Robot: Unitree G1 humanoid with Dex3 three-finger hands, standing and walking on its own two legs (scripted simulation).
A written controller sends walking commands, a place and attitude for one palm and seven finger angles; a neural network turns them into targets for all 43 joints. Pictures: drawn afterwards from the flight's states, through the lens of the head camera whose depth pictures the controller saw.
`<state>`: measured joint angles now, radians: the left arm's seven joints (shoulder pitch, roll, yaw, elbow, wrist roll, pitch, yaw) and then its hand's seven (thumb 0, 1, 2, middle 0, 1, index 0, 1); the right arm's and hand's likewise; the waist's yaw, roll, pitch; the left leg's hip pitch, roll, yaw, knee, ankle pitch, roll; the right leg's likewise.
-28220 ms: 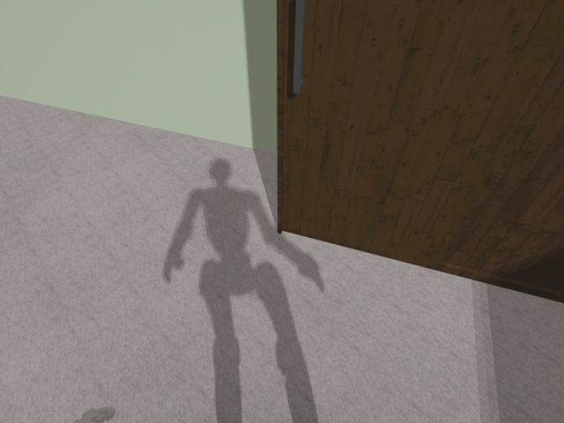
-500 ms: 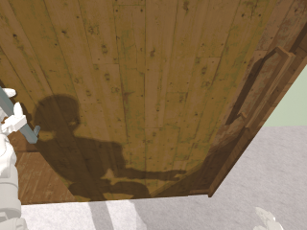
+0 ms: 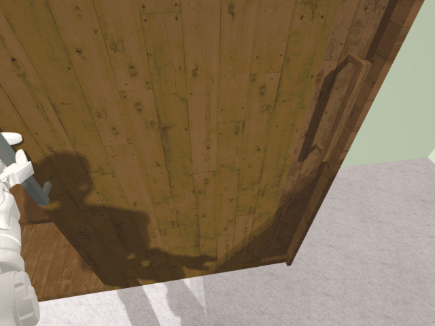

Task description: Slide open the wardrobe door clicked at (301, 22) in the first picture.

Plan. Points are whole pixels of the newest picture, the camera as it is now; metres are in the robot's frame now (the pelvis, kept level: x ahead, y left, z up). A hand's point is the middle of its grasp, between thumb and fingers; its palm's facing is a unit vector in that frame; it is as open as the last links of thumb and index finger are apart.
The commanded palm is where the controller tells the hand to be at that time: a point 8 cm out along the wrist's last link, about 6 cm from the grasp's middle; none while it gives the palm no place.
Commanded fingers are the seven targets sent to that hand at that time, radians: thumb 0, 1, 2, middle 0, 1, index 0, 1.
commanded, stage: stop walking and hold the door there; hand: left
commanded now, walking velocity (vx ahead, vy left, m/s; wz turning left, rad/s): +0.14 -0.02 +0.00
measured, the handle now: (15, 154) +0.41 +0.40 +0.12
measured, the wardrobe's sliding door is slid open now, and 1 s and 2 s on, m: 0.50 0.49 0.49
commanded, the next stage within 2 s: loosen the grip on the handle in 1.52 s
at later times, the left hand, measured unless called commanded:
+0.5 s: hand (25, 170) +0.37 +0.37 +0.11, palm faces +0.50 -0.82 -0.29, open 5.3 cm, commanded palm +0.33 +0.41 +0.10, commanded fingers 0.00 0.90 0.90 -0.45 -1.40 -0.45 -1.40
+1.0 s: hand (27, 174) +0.37 +0.37 +0.10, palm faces +0.35 -0.91 -0.22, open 5.4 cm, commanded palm +0.34 +0.40 +0.10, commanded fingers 0.00 0.90 0.90 -0.45 -1.40 -0.45 -1.40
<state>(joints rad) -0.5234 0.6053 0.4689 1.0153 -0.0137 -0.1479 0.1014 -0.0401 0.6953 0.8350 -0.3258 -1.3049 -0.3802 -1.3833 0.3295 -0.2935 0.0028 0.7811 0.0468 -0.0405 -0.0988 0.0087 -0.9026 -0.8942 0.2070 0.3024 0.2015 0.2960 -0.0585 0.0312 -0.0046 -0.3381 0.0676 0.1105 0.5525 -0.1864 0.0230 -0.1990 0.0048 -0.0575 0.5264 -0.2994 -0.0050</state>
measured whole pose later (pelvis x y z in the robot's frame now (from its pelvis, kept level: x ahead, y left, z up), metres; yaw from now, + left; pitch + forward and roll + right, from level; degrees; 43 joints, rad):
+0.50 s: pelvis +0.00 +0.03 +0.01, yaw +4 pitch +0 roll +2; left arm -0.56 0.51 0.40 0.99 0.00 -0.20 0.05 -0.14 0.66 0.86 -0.40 -1.36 -0.44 -1.40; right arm 0.24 -0.34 -0.03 0.75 0.05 -0.04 -0.09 0.01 -0.91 -0.89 0.20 0.30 0.20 0.30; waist -0.03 0.01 0.06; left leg -0.41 0.02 0.06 0.79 -0.42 -0.02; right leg -0.21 -0.14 -0.05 0.52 -0.30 0.06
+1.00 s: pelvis -0.05 +0.10 +0.00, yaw +5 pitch +0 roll -1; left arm -0.68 0.39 0.18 0.61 -0.04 -0.06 0.10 -0.07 0.77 0.79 -0.45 -1.40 -0.33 -1.40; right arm 0.15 -0.15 0.09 0.68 0.02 -0.09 -0.07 0.01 -0.90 -0.89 0.21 0.30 0.20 0.30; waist 0.02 -0.01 0.21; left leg -0.39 0.07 0.14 0.57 -0.19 0.04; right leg -0.30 0.00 -0.05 0.65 -0.38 0.02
